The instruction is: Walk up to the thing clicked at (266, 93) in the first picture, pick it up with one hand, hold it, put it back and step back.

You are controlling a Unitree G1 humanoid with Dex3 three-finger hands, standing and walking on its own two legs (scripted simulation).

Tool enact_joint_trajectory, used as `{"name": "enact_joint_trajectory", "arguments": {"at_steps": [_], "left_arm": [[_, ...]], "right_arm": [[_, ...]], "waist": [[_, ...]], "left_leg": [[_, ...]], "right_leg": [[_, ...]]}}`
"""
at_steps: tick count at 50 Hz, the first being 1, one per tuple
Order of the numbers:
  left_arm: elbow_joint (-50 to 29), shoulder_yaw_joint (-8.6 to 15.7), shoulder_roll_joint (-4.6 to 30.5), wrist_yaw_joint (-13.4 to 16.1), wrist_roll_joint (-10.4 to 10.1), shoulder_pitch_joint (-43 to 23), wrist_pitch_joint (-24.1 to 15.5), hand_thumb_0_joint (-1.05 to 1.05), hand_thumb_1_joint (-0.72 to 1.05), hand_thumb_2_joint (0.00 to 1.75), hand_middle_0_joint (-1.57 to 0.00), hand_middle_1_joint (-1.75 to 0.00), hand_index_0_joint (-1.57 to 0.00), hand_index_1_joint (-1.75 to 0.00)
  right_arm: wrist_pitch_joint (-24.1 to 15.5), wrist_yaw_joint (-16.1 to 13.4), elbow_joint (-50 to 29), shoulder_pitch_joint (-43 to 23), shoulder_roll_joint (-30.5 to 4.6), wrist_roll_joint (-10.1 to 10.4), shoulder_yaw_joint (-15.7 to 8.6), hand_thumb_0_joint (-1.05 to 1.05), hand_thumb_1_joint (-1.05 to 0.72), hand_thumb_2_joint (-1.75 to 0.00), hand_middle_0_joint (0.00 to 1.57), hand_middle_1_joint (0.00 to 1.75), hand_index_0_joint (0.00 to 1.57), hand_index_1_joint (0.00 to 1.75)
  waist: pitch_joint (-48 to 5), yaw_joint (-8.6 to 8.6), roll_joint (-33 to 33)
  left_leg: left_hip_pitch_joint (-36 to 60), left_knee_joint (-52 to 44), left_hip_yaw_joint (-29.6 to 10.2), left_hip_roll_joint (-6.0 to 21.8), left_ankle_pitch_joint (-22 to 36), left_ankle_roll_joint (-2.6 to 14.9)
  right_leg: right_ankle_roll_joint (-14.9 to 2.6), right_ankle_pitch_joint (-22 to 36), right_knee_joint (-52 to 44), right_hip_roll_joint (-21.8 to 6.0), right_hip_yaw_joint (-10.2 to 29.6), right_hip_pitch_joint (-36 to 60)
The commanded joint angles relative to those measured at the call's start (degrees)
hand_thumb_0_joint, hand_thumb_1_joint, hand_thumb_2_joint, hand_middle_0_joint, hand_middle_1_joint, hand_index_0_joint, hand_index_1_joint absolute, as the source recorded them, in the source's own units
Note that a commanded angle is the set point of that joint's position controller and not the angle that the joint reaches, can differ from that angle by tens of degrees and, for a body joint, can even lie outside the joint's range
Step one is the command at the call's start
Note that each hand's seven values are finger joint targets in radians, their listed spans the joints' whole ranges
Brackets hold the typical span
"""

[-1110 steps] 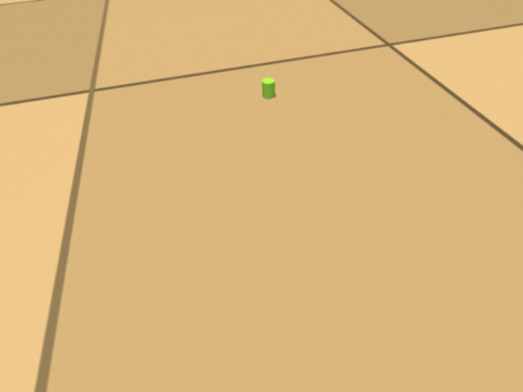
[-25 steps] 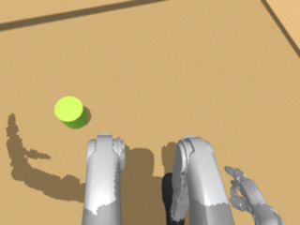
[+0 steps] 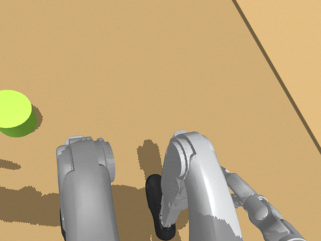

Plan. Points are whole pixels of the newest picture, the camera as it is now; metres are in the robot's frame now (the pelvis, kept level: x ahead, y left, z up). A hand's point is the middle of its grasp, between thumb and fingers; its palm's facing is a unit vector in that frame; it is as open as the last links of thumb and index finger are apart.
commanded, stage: close in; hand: left
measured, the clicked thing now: (13, 115) +0.41 +0.31 -0.23
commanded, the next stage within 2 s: rest palm in 0.48 s
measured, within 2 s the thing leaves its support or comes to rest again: leaves its support in 1.44 s
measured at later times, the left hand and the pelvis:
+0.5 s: hand out of the picture +0.36 +0.33 -0.18, palm faces +0.42 -0.91 +0.02, open 17.5 cm; pelvis -0.02 +0.01 -0.01, yaw -3 degrees
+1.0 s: hand (7, 117) +0.39 +0.31 -0.19, palm faces +0.43 -0.90 -0.02, open 13.8 cm; pelvis -0.02 +0.01 -0.01, yaw -4 degrees
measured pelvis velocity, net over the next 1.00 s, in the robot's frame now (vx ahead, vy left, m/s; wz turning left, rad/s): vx -0.02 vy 0.01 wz -0.07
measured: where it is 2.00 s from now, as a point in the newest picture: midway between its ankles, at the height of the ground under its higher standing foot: (123, 230)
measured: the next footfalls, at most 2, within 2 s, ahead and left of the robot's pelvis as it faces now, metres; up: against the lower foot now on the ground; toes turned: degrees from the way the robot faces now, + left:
none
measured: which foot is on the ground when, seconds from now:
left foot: down 0.00-1.00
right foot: down 0.00-1.00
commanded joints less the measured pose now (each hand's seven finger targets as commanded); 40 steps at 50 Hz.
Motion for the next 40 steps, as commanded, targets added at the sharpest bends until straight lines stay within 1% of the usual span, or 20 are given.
{"name": "enact_joint_trajectory", "arguments": {"at_steps": [1, 6, 8, 9, 10, 11, 12, 13, 14, 15, 18, 20, 21, 23, 26, 29, 31, 34, 36, 40], "left_arm": [[-5.7, -0.3, 10.6, 4.4, -1.5, -7.1, -7.4, 0.00, -0.61, 0.04, -0.07, -0.10, -0.07, -0.10], [-7.8, 2.5, 15.8, 13.0, 1.8, -8.5, -12.3, 0.00, -0.61, 0.03, -0.08, -0.09, -0.08, -0.09], [-7.5, 0.2, 13.6, 15.8, 3.5, -9.7, -13.5, 0.00, -0.61, 0.05, -0.07, -0.10, -0.08, -0.09], [-6.4, -1.7, 10.8, 16.9, 4.0, -9.6, -13.9, 0.00, -0.61, 0.05, -0.07, -0.10, -0.08, -0.09], [-7.4, -1.3, 11.9, 18.1, 4.8, -9.7, -14.0, 0.00, -0.60, 0.05, -0.07, -0.10, -0.08, -0.09], [-6.1, -3.4, 9.9, 18.7, 5.2, -9.0, -14.1, 0.00, -0.59, 0.04, -0.07, -0.10, -0.08, -0.09], [-7.0, -3.2, 10.8, 19.4, 5.9, -10.4, -14.3, 0.00, -0.59, 0.05, -0.07, -0.09, -0.07, -0.09], [-5.2, -2.8, 11.9, 20.0, 6.5, -8.7, -14.3, 0.00, -0.58, 0.03, -0.07, -0.08, -0.08, -0.08], [-4.6, -5.5, 9.7, 20.1, 6.6, -8.9, -14.3, 0.00, -0.59, 0.04, -0.07, -0.09, -0.08, -0.08], [-3.7, -5.8, 9.9, 20.5, 6.9, -8.5, -14.3, 0.00, -0.59, 0.04, -0.06, -0.09, -0.07, -0.08], [-3.4, -9.5, 6.2, 21.1, 6.2, -10.0, -15.0, 0.00, -0.57, 0.04, -0.06, -0.07, -0.06, -0.07], [-2.6, -10.2, 5.1, 22.3, 5.3, -10.5, -15.8, 0.00, -0.57, 0.04, -0.06, -0.07, -0.06, -0.06], [-1.9, -10.0, 5.0, 22.9, 4.8, -11.1, -16.3, 0.00, -0.56, 0.04, -0.05, -0.06, -0.06, -0.05], [-0.6, -9.4, 5.6, 24.3, 4.5, -10.1, -17.1, 0.00, -0.54, 0.06, -0.05, -0.07, -0.06, -0.06], [1.1, -9.0, 6.2, 26.5, 5.8, -9.6, -18.1, 0.00, -0.52, 0.10, -0.05, -0.07, -0.06, -0.07], [0.7, -8.0, 9.1, 28.3, 7.1, -8.8, -19.4, 0.00, -0.46, 0.12, -0.04, -0.06, -0.05, -0.06], [0.4, -6.0, 11.8, 29.7, 8.1, -7.8, -20.3, 0.00, -0.41, 0.14, -0.07, -0.04, -0.05, -0.06], [-1.2, -4.7, 12.6, 31.2, 8.7, -7.6, -21.4, 0.00, -0.34, 0.16, -0.06, -0.03, -0.04, -0.05], [-2.2, -5.0, 12.4, 31.8, 8.6, -8.5, -21.7, 0.00, -0.18, 0.22, -0.19, -0.15, -0.17, -0.16], [-2.4, -7.1, 11.4, 32.0, 8.6, -11.7, -21.2, 0.00, -0.10, 0.32, -0.28, -0.25, -0.26, -0.26]], "right_arm": [[0.0, 0.0, -3.2, 0.4, -19.1, -0.5, -4.3, 0.00, -0.93, -0.91, 0.20, 0.30, 0.20, 0.30], [1.1, 1.2, -3.8, -0.8, -19.6, -2.3, -2.5, 0.00, -0.93, -0.90, 0.20, 0.30, 0.20, 0.30], [1.7, 1.8, -4.3, -1.4, -19.7, -2.7, -2.1, 0.00, -0.92, -0.90, 0.20, 0.30, 0.20, 0.30], [1.9, 2.0, -3.9, -1.7, -19.8, -2.9, -2.1, 0.00, -0.93, -0.90, 0.20, 0.30, 0.20, 0.30], [2.0, 2.2, -4.5, -1.5, -19.8, -3.3, -2.0, 0.00, -0.93, -0.90, 0.20, 0.30, 0.20, 0.30], [2.2, 2.4, -3.8, -1.4, -19.6, -3.5, -1.8, 0.00, -0.93, -0.90, 0.20, 0.30, 0.20, 0.30], [2.5, 2.5, -4.5, -1.7, -20.5, -3.9, -2.3, 0.00, -0.93, -0.90, 0.20, 0.30, 0.20, 0.30], [2.9, 2.5, -4.1, -1.3, -20.8, -4.3, -2.2, 0.00, -0.93, -0.90, 0.20, 0.30, 0.20, 0.30], [3.1, 2.8, -4.6, -2.1, -20.4, -4.4, -1.8, 0.00, -0.93, -0.90, 0.20, 0.30, 0.20, 0.30], [3.4, 2.8, -4.2, -1.9, -20.9, -4.6, -2.2, 0.00, -0.93, -0.90, 0.20, 0.30, 0.20, 0.30], [3.8, 3.3, -4.4, -2.0, -21.2, -5.1, -1.7, 0.00, -0.93, -0.90, 0.20, 0.30, 0.20, 0.30], [3.6, 3.7, -5.0, -2.6, -21.3, -5.1, -1.2, 0.00, -0.92, -0.90, 0.20, 0.30, 0.20, 0.30], [3.6, 3.9, -5.1, -2.6, -21.5, -5.1, -1.0, 0.00, -0.92, -0.90, 0.20, 0.30, 0.20, 0.30], [3.7, 4.2, -5.2, -2.6, -21.0, -5.4, -0.4, 0.00, -0.91, -0.90, 0.20, 0.30, 0.20, 0.30], [4.3, 4.4, -5.1, -2.8, -21.2, -5.9, 0.0, 0.00, -0.90, -0.90, 0.20, 0.30, 0.20, 0.30], [4.8, 4.5, -5.6, -3.4, -20.9, -6.4, 1.2, 0.00, -0.90, -0.90, 0.20, 0.30, 0.20, 0.30], [5.4, 4.6, -5.7, -3.4, -21.3, -6.7, 1.3, 0.00, -0.89, -0.90, 0.20, 0.30, 0.20, 0.30], [6.0, 4.7, -5.3, -3.2, -21.5, -7.5, 1.8, 0.00, -0.89, -0.90, 0.20, 0.30, 0.20, 0.30], [6.2, 4.6, -5.3, -3.2, -21.4, -7.7, 2.0, 0.00, -0.88, -0.90, 0.20, 0.30, 0.20, 0.30], [6.3, 4.6, -4.6, -3.2, -21.8, -7.8, 1.9, 0.00, -0.88, -0.90, 0.20, 0.30, 0.20, 0.30]], "waist": [[-32.5, -1.80, 27.0], [-30.9, -1.37, 29.3], [-28.1, -2.80, 30.1], [-26.1, -3.83, 30.2], [-26.5, -3.68, 30.6], [-25.6, -4.07, 30.0], [-26.0, -5.43, 30.9], [-25.3, -5.02, 31.3], [-24.5, -6.08, 30.2], [-23.4, -6.43, 29.7], [-22.7, -8.31, 27.9], [-21.9, -8.41, 26.1], [-21.6, -8.82, 24.7], [-22.2, -7.97, 23.5], [-20.5, -7.90, 24.9], [-21.0, -6.85, 27.3], [-20.7, -6.24, 29.7], [-22.6, -6.82, 31.7], [-23.2, -7.97, 31.8], [-22.4, -10.05, 30.7]], "left_leg": [[25.5, -19.2, 3.7, 3.7, 11.1, -0.64], [24.1, -18.1, 3.8, 3.7, 8.6, -0.59], [22.9, -18.9, 3.4, 3.8, 6.3, -0.72], [22.3, -19.4, 3.1, 3.7, 4.5, -0.86], [22.4, -19.3, 3.2, 3.8, 3.9, -0.75], [21.9, -19.3, 3.1, 3.8, 2.9, -0.72], [23.4, -19.6, 2.5, 4.0, 3.7, -1.02], [23.2, -20.0, 2.0, 4.1, 3.4, -1.07], [21.9, -19.7, 1.9, 4.0, 2.4, -0.89], [21.7, -19.7, 1.5, 4.1, 1.1, -0.76], [22.4, -20.0, -0.2, 3.9, 0.8, -1.04], [21.5, -19.7, -1.0, 3.7, 0.5, -0.83], [21.2, -19.2, -1.4, 3.6, 0.5, -0.71], [20.7, -18.2, -1.2, 3.5, 1.4, -0.38], [21.5, -19.4, -2.3, 3.9, 1.1, -0.88], [21.7, -18.8, -1.7, 4.0, 4.0, -1.02], [23.0, -19.3, -1.7, 4.3, 5.6, -1.40], [25.7, -18.6, -1.8, 4.8, 9.4, -1.73], [25.8, -17.9, -1.5, 4.8, 9.8, -1.48], [24.2, -17.3, -1.3, 5.0, 7.1, -0.93]], "right_leg": [[-3.33, 9.6, -9.0, 0.4, -7.3, 12.9], [-3.04, 8.7, -9.1, 0.9, -7.5, 15.4], [-3.15, 7.4, -9.1, 1.0, -8.2, 14.3], [-3.05, 6.3, -9.1, 0.9, -8.6, 13.4], [-2.99, 6.3, -9.5, 1.2, -8.7, 13.8], [-2.97, 5.7, -9.7, 1.2, -8.6, 13.2], [-2.88, 6.5, -9.1, 1.1, -9.1, 13.0], [-2.95, 6.3, -8.8, 1.1, -9.3, 12.4], [-2.92, 5.8, -8.9, 1.2, -9.6, 12.2], [-2.92, 5.3, -8.9, 1.2, -9.6, 10.9], [-2.67, 5.7, -8.7, 1.4, -10.3, 10.6], [-2.47, 5.8, -8.6, 1.6, -10.5, 10.6], [-2.18, 5.9, -8.9, 1.6, -10.6, 10.9], [-2.09, 6.4, -9.4, 2.0, -10.3, 12.2], [-2.27, 6.1, -8.7, 1.9, -10.8, 11.3], [-2.46, 7.9, -8.3, 2.2, -10.8, 13.3], [-2.49, 8.9, -7.8, 2.1, -10.9, 13.9], [-2.44, 11.8, -7.3, 2.3, -11.0, 16.0], [-2.28, 12.7, -7.9, 2.4, -10.9, 17.0], [-2.10, 11.7, -9.0, 2.5, -11.0, 16.2]]}}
